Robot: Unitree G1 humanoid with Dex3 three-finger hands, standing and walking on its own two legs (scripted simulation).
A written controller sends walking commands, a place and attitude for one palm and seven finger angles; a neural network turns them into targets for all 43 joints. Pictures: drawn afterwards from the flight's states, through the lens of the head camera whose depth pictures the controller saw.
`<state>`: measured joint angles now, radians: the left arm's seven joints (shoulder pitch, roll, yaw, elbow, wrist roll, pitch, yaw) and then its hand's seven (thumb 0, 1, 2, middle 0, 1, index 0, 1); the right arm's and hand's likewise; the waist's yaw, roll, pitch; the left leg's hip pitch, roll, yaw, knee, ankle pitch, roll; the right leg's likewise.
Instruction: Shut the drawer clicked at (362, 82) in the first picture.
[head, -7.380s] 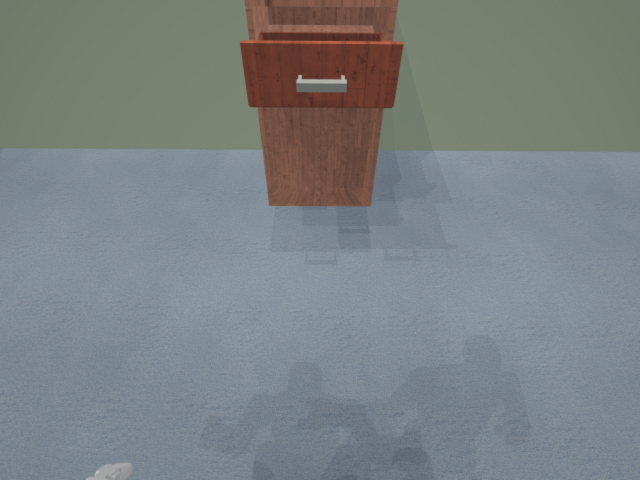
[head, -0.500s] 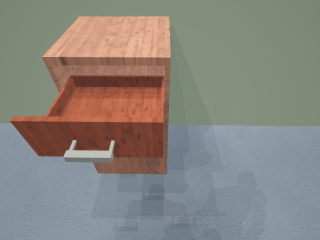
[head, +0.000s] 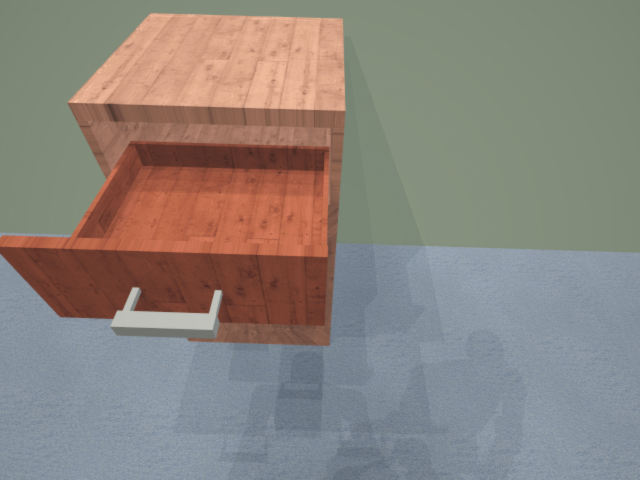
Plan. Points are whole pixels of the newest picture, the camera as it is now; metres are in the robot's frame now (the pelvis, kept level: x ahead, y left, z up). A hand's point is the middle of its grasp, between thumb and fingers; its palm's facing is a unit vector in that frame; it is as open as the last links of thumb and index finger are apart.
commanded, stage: come to a stop and stand still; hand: left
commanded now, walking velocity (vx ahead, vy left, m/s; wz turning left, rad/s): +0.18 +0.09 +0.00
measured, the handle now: (171, 310) +0.33 +0.24 -0.01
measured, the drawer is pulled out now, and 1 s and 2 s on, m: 0.30 0.30 0.30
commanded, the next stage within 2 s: look again from close up in 1.00 s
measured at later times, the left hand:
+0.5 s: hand out of the picture +0.10 +0.19 -0.17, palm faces +0.08 -0.96 -0.28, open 7.4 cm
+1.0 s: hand out of the picture -0.01 +0.16 -0.16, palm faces +0.07 -0.97 -0.22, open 7.4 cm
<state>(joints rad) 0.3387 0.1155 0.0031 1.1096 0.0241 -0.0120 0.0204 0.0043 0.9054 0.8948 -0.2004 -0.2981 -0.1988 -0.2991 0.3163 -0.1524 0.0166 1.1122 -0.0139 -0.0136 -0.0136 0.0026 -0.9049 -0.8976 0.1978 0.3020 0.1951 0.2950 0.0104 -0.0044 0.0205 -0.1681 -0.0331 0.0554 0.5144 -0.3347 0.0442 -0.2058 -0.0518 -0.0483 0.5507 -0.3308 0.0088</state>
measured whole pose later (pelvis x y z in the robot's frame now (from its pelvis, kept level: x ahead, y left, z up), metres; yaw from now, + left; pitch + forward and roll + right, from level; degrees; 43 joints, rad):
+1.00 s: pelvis +0.01 -0.01 +0.00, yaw +1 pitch +0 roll +1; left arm 0.34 0.12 0.01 1.08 0.02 -0.02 0.04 0.00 0.91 0.90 -0.20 -0.30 -0.20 -0.30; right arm 0.33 -0.13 0.01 1.11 -0.01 0.00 -0.02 0.00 -0.90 -0.90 0.20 0.30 0.20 0.30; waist 0.01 0.03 0.04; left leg -0.23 0.01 0.05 0.52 -0.28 0.00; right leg -0.17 0.02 -0.06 0.51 -0.35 -0.06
